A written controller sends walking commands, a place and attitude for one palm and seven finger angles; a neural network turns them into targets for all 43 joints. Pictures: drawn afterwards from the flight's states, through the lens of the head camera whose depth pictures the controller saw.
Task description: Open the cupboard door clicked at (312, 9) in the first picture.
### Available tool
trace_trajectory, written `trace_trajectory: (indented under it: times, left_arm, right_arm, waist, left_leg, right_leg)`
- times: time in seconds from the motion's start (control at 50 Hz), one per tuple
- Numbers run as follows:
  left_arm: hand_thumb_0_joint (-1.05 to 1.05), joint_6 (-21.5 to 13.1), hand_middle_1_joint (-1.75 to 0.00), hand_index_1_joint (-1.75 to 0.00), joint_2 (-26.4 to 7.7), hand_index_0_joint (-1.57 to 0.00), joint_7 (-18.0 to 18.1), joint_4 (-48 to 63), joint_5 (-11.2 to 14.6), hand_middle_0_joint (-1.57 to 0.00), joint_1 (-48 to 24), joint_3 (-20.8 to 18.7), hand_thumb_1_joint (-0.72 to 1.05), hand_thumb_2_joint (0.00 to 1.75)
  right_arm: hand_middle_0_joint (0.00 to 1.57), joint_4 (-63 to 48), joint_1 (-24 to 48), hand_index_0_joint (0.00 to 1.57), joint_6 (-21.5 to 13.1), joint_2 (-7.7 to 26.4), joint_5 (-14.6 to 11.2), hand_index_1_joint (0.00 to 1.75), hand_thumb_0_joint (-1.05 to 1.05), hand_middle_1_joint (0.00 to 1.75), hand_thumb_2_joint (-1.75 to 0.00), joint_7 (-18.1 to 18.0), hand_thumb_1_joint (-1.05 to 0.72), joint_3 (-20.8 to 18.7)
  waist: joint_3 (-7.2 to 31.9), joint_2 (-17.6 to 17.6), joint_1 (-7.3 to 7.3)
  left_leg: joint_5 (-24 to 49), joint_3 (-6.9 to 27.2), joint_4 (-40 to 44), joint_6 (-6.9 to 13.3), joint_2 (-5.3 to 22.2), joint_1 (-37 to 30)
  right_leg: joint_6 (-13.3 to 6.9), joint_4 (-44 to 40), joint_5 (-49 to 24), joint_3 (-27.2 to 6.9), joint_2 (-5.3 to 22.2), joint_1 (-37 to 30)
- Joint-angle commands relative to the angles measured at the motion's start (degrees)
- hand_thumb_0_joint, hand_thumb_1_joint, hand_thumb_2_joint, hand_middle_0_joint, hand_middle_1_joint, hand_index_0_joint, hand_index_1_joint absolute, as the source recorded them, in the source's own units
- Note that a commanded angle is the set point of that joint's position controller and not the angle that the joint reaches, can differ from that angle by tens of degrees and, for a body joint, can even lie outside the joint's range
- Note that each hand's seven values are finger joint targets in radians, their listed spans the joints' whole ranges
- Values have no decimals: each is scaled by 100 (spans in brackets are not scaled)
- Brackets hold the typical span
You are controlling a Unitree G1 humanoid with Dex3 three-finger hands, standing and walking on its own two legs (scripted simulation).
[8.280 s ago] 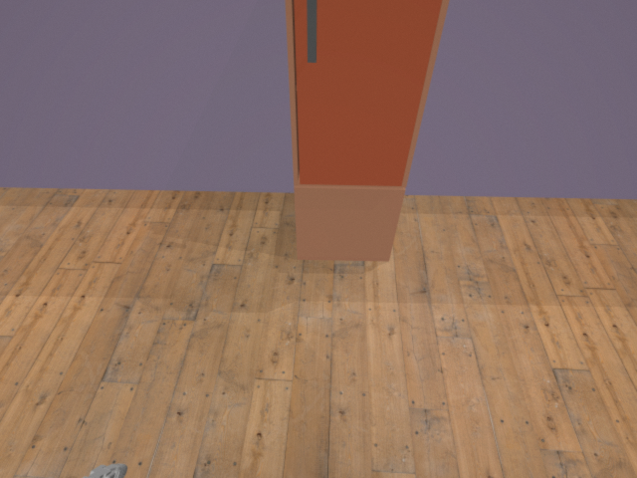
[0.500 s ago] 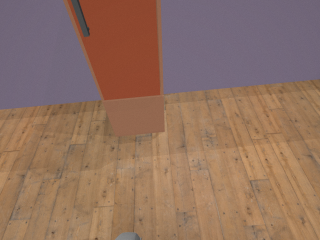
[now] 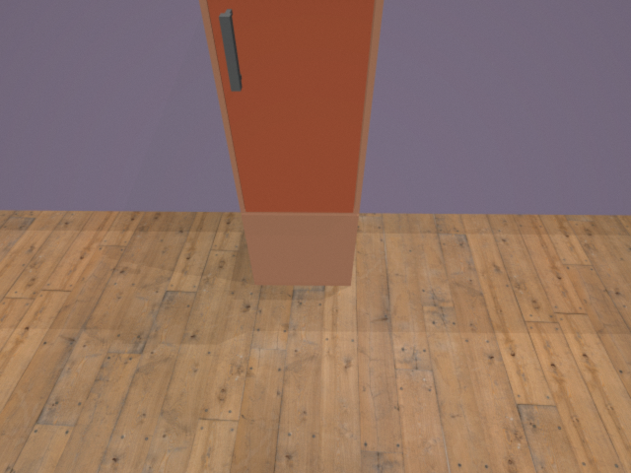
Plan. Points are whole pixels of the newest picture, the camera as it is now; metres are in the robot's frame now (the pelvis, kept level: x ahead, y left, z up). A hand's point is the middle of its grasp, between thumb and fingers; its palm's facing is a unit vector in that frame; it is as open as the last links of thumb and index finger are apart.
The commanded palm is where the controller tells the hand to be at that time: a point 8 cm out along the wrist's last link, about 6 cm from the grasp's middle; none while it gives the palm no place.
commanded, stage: take the last steps up to it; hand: left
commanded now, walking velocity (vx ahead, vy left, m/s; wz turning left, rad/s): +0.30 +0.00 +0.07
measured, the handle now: (232, 50) +0.88 +0.23 +0.15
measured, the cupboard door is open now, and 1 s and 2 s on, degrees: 0 0 0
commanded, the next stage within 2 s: come to a stop and stand still in 0.88 s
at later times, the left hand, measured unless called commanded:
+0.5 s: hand out of the picture +0.00 +0.16 -0.18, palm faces +0.19 -0.98 -0.12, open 7.4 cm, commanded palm none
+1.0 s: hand (224, 321) +0.41 +0.20 -0.16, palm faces +0.00 -0.97 -0.23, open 7.4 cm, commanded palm none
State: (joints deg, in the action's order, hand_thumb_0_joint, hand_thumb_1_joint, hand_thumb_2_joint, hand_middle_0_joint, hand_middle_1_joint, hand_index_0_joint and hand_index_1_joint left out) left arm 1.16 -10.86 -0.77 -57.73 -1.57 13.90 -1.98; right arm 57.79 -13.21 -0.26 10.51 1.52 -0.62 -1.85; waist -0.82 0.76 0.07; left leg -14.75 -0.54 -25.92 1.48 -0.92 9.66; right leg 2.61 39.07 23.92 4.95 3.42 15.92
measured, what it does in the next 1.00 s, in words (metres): walks ahead: right foot, then left foot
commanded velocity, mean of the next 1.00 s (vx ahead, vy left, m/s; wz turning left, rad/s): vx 0.23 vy -0.02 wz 0.00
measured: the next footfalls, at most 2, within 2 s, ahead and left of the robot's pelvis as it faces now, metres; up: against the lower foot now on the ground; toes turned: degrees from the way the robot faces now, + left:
right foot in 0.04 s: +0.05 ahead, -0.12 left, +0.00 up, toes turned -6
left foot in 0.50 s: +0.25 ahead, +0.16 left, +0.00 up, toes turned +11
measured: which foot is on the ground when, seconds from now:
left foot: down 0.00-0.04, up 0.06-0.48, down 0.50-0.96, up 0.98-1.00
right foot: up 0.00-0.02, down 0.04-0.50, up 0.52-0.94, down 0.96-1.00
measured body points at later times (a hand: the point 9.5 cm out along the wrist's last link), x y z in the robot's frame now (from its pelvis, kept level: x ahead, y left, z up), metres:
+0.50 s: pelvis +0.14 +0.04 -0.02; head +0.15 +0.05 +0.43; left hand -0.01 +0.22 -0.17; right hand +0.21 -0.19 -0.16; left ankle +0.21 +0.15 -0.74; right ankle +0.01 -0.11 -0.74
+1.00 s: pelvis +0.30 +0.02 -0.02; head +0.32 -0.01 +0.43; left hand +0.41 +0.25 -0.14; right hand +0.25 -0.19 -0.19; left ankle +0.22 +0.15 -0.72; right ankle +0.37 -0.08 -0.74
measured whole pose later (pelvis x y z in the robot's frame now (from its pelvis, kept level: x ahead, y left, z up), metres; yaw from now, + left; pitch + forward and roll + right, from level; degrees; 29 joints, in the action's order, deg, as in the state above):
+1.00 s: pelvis +0.30 +0.02 -0.02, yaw +0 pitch -1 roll +1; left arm -2.8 -9.4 -0.7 -56.9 -1.5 7.8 -3.0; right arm 64.3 -20.5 -1.2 8.1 1.2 -0.3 -2.3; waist -3.2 2.4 2.1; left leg -28.1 -7.0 -42.4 -0.5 4.5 10.0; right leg -2.1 35.0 11.8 7.7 3.4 20.9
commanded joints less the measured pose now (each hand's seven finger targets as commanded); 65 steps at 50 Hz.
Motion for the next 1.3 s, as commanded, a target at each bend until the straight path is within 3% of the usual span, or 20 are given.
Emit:
trace_trajectory:
  times: [0.0,0.02,0.04,0.06,0.1,0.16,0.38,0.44,0.48,0.5,0.56,0.62,0.8,0.9,0.94,0.96,1.02,1.06,1.2,1.28]
  left_arm:
    - [0,-302,-30,-30,-614,-20,57,-62,-43,-20,1064,-150,90,90]
    - [0,-331,-30,-30,-1090,-20,120,-151,-81,-20,1504,-265,90,90]
    - [0,-333,-30,-30,-1242,-20,165,-142,9,-20,1741,-293,90,90]
    - [0,-379,-30,-30,-1108,-20,184,-167,22,-20,1554,-275,90,90]
    - [0,-414,-30,-30,-685,-20,208,-72,13,-20,921,-185,90,90]
    - [0,-518,-30,-30,-352,-20,200,-157,44,-20,989,-75,90,90]
    - [0,-543,-30,-30,-448,-20,235,-715,-10,-20,1614,-129,90,90]
    - [0,-475,-30,-30,-361,-20,212,-708,30,-20,1465,-138,90,90]
    - [0,-473,-30,-30,76,-20,130,-431,109,-20,1590,-58,90,90]
    - [0,-421,-30,-30,-40,-20,153,-285,85,-20,1236,-60,90,90]
    - [0,-393,-30,-30,30,-20,40,-271,-7,-20,582,-125,90,90]
    - [0,-243,-30,-30,195,-20,8,-353,-29,-20,956,-131,90,90]
    - [0,-188,-30,-30,-48,-20,-20,263,9,-20,-312,-158,90,90]
    - [0,-319,-30,-30,-325,-20,9,44,-9,-20,364,-218,90,90]
    - [0,-435,-30,-30,-1239,-20,87,-237,3,-20,1413,-385,90,90]
    - [0,-450,-30,-30,-1289,-20,118,-215,78,-20,1393,-382,90,90]
    - [0,-396,-30,-30,-591,-20,254,88,48,-20,4,-189,90,90]
    - [0,-364,-30,-30,-509,-20,280,85,17,-20,-163,-120,90,90]
    - [0,-98,-30,-30,-832,-20,347,87,6,-20,-52,-294,90,90]
    - [0,11,-30,-30,-763,-20,318,199,71,-20,-181,-292,90,90]
  right_arm:
    - [20,-132,-135,20,-85,585,-62,30,0,30,-90,-24,-90,-175]
    - [20,-324,-17,20,-122,216,-97,30,0,30,-90,8,-90,-83]
    - [20,-517,389,20,-84,585,-18,30,0,30,-90,53,-90,-173]
    - [20,-513,600,20,-60,646,6,30,0,30,-90,101,-90,-222]
    - [20,-276,215,20,-18,559,19,30,0,30,-90,165,-90,-275]
    - [20,-23,-244,20,18,263,28,30,0,30,-90,195,-90,-239]
    - [20,-281,546,20,-195,6,-47,30,0,30,-90,263,-90,-150]
    - [20,184,-844,20,-310,348,9,30,0,30,-90,134,-90,-226]
    - [20,512,-2185,20,-333,1423,26,30,0,30,-90,-16,-90,-435]
    - [20,489,-1892,20,-273,1456,-12,30,0,30,-90,-58,-90,-445]
    - [20,217,-810,20,-350,545,6,30,0,30,-90,-70,-90,-234]
    - [20,160,-531,20,-439,339,-10,30,0,30,-90,-90,-90,-183]
    - [20,207,-712,20,-352,589,23,30,0,30,-90,-40,-90,-278]
    - [20,305,-747,20,-256,499,6,30,0,30,-90,-19,-90,-245]
    - [20,126,-865,20,-275,45,-73,30,0,30,-90,31,-90,-114]
    - [20,83,-728,20,-205,295,-87,30,0,30,-90,3,-90,-133]
    - [20,267,-600,20,-121,73,-82,30,0,30,-90,-53,-90,-68]
    - [20,404,-763,20,3,-138,-122,30,0,30,-90,-74,-90,8]
    - [20,74,-351,20,223,159,-105,30,0,30,-90,-79,-90,-154]
    - [20,36,-495,20,169,355,-68,30,0,30,-90,-70,-90,-193]
  waist:
    - [-206,-352,-411]
    - [-303,-1688,-602]
    - [-488,-1500,-759]
    - [-902,-1288,-649]
    - [-1077,-691,-196]
    - [-783,-755,-30]
    - [-699,-997,-235]
    - [-66,-400,406]
    - [988,1708,699]
    - [862,1280,644]
    - [-458,548,287]
    - [-306,550,-59]
    - [-562,355,96]
    - [-167,-58,-240]
    - [503,-1918,-515]
    - [784,-1760,-581]
    - [106,-385,-35]
    - [246,-488,72]
    - [271,-919,-67]
    - [343,-533,124]
  left_leg:
    - [-1656,751,-337,274,569,1806]
    - [-1759,-101,-1861,-14,-83,2863]
    - [-1828,148,-2792,-20,150,3120]
    - [-1341,316,-3352,1,333,3229]
    - [-606,245,-3659,-71,573,3050]
    - [263,-29,-3579,-240,616,2677]
    - [117,-644,-1278,-93,570,1815]
    - [336,-792,-294,28,287,-479]
    - [390,2483,863,884,2602,-2269]
    - [-751,2670,1189,1083,2824,-1687]
    - [-883,1528,1574,805,2207,180]
    - [-110,508,1637,678,1810,673]
    - [696,106,1481,815,1878,154]
    - [696,-323,-53,349,1370,512]
    - [-1845,-996,-2781,-117,268,2173]
    - [-2198,-307,-3604,-73,371,2145]
    - [-1172,99,-3514,-213,723,1708]
    - [-1134,-76,-2481,-319,583,1029]
    - [-727,-221,-1641,-388,288,1047]
    - [1341,-157,-48,-248,567,-188]
  right_leg:
    - [-200,-1919,-61,-588,389,-1850]
    - [-709,-2843,1012,-2413,1727,-2239]
    - [-1141,-3427,2081,-3410,2302,-1573]
    - [-1226,-3653,2399,-3529,2234,-1001]
    - [-1036,-3478,1639,-2398,1886,-547]
    - [-752,-3243,-280,-944,1238,-606]
    - [-956,-2554,-2087,-432,1298,-1063]
    - [-700,-623,-2662,47,838,-373]
    - [-297,2421,916,307,-259,1590]
    - [-412,3259,1012,-189,-40,1829]
    - [-399,3263,-268,-391,461,1892]
    - [-273,2537,-680,-274,474,1296]
    - [-143,244,-1109,-66,368,1142]
    - [-270,-1151,-1488,196,-4,-783]
    - [-1153,-2066,-2194,-2354,1937,-2390]
    - [-1465,-2436,-1959,-2707,2140,-2027]
    - [-1398,-2284,-3459,-1381,1730,-665]
    - [-1247,-1989,-4803,-669,1426,-397]
    - [-1374,-1542,-5172,-764,1507,-705]
    - [-766,-846,-3381,-435,996,32]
